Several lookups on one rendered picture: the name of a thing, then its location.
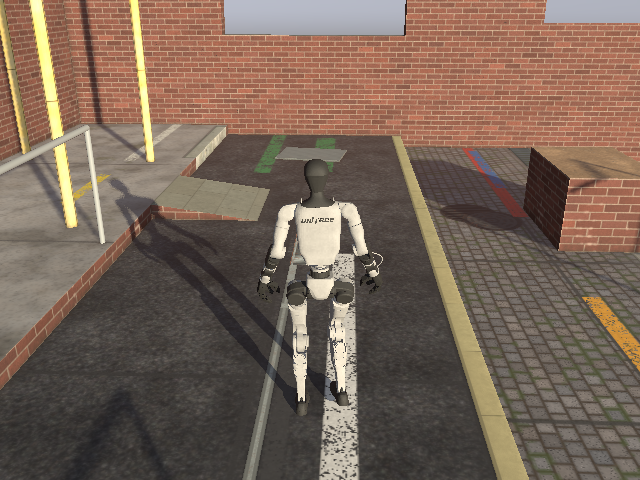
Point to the humanoid robot head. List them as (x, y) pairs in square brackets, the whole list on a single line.
[(316, 174)]

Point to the left robot hand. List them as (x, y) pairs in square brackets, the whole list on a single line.
[(262, 287)]

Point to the robot left upper arm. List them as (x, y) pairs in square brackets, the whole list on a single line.
[(285, 214)]

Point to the robot left shin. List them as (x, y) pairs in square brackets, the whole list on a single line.
[(300, 369)]

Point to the robot right upper arm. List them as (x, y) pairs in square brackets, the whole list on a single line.
[(349, 211)]

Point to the right robot hand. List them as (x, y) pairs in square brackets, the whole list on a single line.
[(377, 280)]

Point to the robot left forearm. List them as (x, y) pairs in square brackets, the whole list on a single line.
[(269, 267)]

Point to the robot right forearm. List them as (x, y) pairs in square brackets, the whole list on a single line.
[(369, 262)]

